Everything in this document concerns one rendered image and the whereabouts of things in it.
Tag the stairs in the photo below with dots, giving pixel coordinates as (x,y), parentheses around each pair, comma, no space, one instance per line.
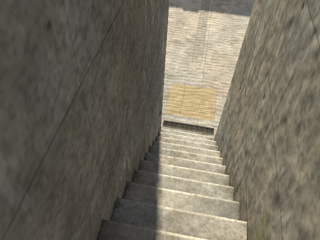
(179,192)

